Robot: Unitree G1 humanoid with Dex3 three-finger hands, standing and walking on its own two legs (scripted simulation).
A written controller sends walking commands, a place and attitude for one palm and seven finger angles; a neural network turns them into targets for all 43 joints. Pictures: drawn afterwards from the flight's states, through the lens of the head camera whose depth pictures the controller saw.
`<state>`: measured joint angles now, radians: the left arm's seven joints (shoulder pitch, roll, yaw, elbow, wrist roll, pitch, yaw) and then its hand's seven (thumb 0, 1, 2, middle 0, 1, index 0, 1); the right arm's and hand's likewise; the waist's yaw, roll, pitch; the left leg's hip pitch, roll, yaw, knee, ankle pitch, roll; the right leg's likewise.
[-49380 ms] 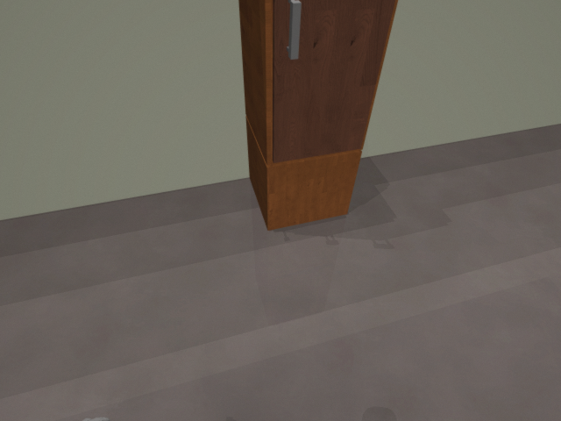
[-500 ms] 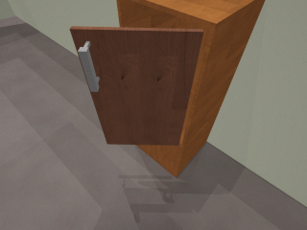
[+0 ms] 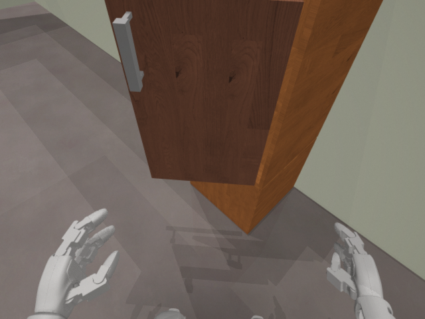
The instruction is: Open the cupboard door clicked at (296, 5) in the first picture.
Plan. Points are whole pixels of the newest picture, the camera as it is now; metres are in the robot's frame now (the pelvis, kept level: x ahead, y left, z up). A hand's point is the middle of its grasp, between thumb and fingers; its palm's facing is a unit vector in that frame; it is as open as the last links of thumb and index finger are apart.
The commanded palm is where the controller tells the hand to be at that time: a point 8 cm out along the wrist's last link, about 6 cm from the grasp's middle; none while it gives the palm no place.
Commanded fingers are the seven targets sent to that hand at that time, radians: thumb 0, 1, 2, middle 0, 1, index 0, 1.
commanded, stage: raise the hand with hooked fingers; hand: left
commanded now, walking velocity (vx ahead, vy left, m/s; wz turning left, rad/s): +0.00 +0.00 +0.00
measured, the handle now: (132, 53) +0.57 +0.23 +0.20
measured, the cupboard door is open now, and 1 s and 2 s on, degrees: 41 41 41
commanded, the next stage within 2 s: move the hooked fingers beside the handle in 1.66 s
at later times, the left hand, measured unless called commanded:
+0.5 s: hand (68, 210) +0.25 +0.25 +0.11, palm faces +0.06 -1.00 -0.05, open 11.7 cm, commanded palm +0.22 +0.30 +0.13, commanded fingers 0.00 -0.22 0.42 -0.28 -1.02 -0.28 -1.02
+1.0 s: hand (26, 152) +0.29 +0.30 +0.20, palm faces +0.11 -0.99 -0.05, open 13.9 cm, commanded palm +0.26 +0.34 +0.20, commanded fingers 0.00 -0.50 0.30 -0.30 -1.20 -0.30 -1.20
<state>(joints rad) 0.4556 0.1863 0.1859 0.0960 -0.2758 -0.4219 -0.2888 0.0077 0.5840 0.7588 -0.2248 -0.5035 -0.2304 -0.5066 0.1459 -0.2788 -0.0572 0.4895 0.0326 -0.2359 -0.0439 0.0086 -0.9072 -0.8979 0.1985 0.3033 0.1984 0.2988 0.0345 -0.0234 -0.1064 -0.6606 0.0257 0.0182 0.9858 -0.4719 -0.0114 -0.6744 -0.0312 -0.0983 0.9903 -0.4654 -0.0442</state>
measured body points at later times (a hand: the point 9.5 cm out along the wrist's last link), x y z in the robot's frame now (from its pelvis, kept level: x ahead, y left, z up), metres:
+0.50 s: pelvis +0.01 +0.02 +0.03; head +0.02 +0.02 +0.48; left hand +0.24 +0.31 +0.12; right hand +0.15 -0.23 -0.05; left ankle +0.01 +0.13 -0.68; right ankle +0.02 -0.09 -0.68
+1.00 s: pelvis +0.01 +0.03 +0.05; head +0.00 +0.02 +0.50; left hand +0.28 +0.35 +0.20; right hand +0.21 -0.19 -0.01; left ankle +0.01 +0.13 -0.68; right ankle +0.02 -0.09 -0.68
